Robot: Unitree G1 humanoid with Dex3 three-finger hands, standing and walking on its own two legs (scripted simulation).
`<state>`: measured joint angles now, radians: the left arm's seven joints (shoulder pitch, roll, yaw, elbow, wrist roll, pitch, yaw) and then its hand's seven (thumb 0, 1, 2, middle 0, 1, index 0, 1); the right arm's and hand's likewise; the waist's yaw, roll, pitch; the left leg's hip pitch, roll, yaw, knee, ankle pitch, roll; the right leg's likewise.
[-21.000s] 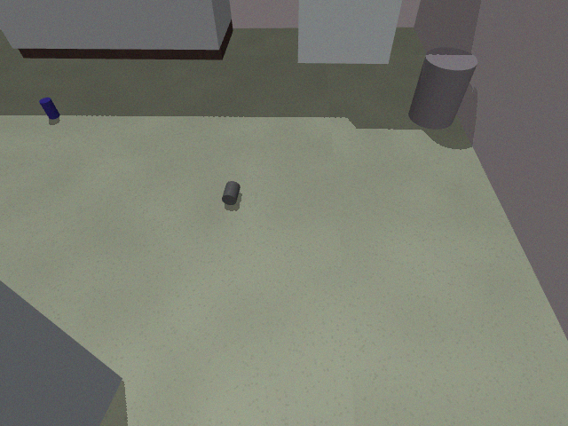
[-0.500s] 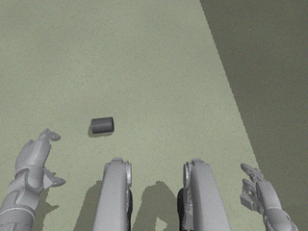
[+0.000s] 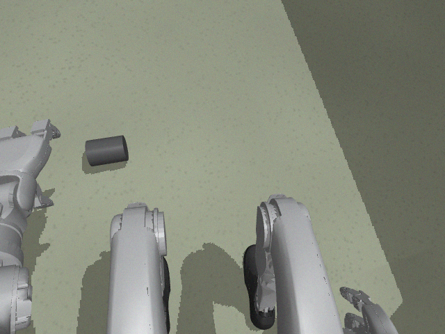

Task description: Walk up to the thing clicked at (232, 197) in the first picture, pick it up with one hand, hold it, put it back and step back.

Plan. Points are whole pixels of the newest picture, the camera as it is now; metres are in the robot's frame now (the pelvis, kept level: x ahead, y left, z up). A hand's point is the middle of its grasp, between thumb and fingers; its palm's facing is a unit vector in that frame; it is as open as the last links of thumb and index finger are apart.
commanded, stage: rise first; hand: left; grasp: from above
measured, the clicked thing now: (107, 150) +0.50 +0.27 -0.35
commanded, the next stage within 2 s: approach in 0.98 s
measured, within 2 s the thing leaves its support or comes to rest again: neither
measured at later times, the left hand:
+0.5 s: hand (56, 162) +0.43 +0.33 -0.20, palm faces -0.44 -0.07 -0.90, open 13.8 cm
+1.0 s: hand (65, 158) +0.44 +0.33 -0.22, palm faces -0.44 -0.09 -0.90, open 13.6 cm
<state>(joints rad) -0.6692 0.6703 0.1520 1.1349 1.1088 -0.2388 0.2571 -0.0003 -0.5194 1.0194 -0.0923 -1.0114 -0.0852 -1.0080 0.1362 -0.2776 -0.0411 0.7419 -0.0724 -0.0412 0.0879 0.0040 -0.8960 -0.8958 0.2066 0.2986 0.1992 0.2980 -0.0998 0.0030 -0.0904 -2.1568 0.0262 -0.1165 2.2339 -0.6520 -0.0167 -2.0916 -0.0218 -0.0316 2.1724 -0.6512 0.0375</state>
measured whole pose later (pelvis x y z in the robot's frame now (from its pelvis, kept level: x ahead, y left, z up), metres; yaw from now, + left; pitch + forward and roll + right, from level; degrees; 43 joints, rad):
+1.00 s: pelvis +0.02 +0.00 -0.05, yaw -2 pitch +34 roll -8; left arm -0.86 0.75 0.19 1.40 1.27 -0.25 0.42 0.00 -0.43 0.92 -0.16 -0.96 -0.17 -0.94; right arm 0.12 -0.28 0.00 0.77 -0.16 -0.05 0.15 0.00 -0.91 -0.90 0.21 0.30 0.20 0.30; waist -0.18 -0.02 -0.05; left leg -2.31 0.02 -0.15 2.41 -0.70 -0.01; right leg -2.23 -0.01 -0.04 2.33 -0.69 0.06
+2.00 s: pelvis +0.01 +0.00 -0.06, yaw -2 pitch +34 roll -8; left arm -0.93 0.76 0.08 1.37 1.21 -0.20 0.38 0.00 -0.55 1.01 -0.09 -1.03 -0.09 -1.02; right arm 0.15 -0.29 0.05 0.75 -0.14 -0.06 0.17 0.00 -0.91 -0.89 0.21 0.30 0.20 0.30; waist -0.21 -0.02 -0.01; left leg -2.34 0.01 -0.16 2.44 -0.69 -0.02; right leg -2.26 -0.01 -0.05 2.35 -0.68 0.05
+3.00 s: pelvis +0.02 +0.01 -0.08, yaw -7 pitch +30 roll -12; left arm -1.06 0.94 0.17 1.74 1.29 -0.19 0.60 0.00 -0.52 1.01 -0.10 -0.95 -0.07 -0.96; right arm 0.10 -0.33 0.21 0.71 -0.26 -0.21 0.25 0.00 -0.89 -0.90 0.20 0.30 0.20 0.30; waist -0.36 -0.09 0.12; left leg -2.36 0.02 -0.25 2.54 -0.72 -0.02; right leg -2.25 0.03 -0.11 2.38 -0.68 0.07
